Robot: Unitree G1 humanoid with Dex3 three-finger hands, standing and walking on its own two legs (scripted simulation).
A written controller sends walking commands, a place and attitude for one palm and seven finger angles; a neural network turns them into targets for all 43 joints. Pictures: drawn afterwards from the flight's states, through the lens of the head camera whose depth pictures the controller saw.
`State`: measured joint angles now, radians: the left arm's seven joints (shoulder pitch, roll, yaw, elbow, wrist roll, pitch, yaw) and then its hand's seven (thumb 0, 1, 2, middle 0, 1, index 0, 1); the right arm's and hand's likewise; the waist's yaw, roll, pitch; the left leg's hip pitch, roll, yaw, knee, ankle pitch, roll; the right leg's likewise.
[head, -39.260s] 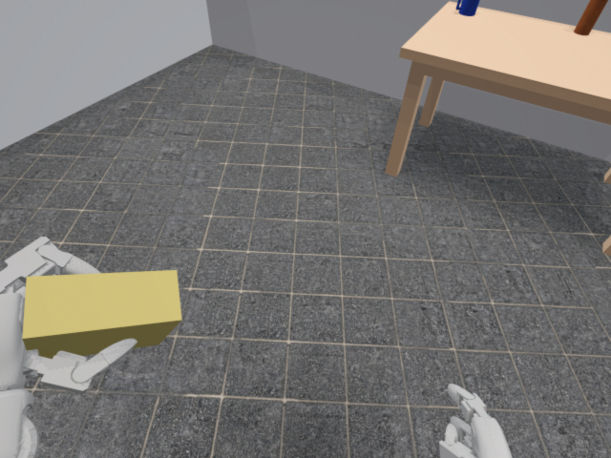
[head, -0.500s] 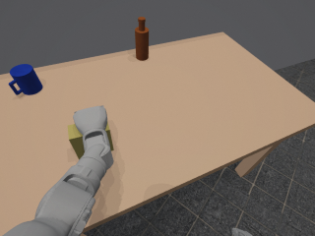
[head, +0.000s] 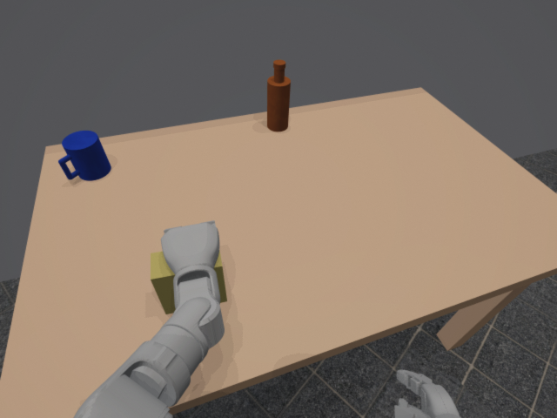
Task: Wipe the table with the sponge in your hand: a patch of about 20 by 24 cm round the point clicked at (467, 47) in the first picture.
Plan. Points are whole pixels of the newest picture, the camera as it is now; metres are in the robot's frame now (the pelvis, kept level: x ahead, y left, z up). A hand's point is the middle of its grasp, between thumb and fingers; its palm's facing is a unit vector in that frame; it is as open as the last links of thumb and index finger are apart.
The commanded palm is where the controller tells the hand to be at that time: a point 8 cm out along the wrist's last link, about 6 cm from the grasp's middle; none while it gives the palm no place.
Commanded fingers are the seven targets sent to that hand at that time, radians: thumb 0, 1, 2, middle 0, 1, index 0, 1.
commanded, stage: wipe back along the third lane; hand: left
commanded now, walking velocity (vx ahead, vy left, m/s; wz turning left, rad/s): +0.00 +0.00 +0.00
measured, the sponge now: (193, 284) +0.34 +0.19 -0.06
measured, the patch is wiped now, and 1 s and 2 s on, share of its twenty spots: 1.00 1.00 1.00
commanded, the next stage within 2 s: slide back across to the middle lane in 1.68 s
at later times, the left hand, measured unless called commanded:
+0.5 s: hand (204, 295) +0.30 +0.15 -0.01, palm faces -0.06 -0.04 -1.00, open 9.5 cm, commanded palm +0.25 +0.13 +0.03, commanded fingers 0.00 0.10 1.30 -1.20 -1.60 -1.20 -1.60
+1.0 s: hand (207, 314) +0.27 +0.14 -0.01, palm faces -0.05 -0.07 -1.00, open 9.5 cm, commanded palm +0.22 +0.12 +0.02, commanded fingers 0.00 0.10 1.30 -1.20 -1.60 -1.20 -1.60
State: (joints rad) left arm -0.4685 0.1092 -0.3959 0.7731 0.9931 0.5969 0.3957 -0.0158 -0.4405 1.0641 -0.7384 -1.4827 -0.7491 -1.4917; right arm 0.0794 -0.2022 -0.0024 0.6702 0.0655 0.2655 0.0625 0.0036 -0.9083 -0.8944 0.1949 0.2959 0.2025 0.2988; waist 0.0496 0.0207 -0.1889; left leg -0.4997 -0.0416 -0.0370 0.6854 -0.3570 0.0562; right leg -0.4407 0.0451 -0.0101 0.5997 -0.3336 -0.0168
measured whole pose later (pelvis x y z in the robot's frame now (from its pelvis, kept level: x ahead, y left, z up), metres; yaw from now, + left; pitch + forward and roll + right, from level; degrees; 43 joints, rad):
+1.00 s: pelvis -0.02 -0.03 +0.00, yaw -1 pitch +5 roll +0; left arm -0.16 0.14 -0.42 0.46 1.02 0.58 0.35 0.01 -0.44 1.06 -0.74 -1.48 -0.76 -1.48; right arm 0.01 -0.23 0.01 0.64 0.09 0.23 0.03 0.01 -0.91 -0.89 0.19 0.30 0.20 0.30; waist 0.08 0.04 -0.15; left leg -0.39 -0.02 -0.02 0.62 -0.31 0.01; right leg -0.37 0.07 0.01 0.60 -0.31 -0.06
